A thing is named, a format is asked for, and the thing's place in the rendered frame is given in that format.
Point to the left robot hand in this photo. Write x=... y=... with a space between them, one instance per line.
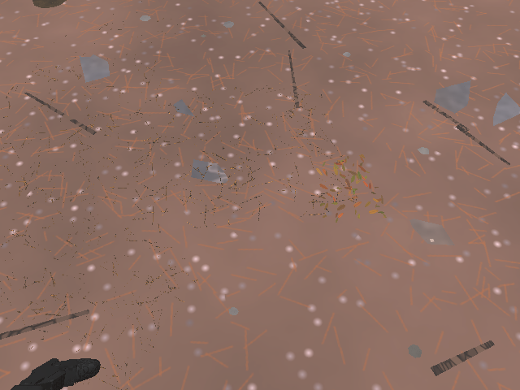
x=54 y=375

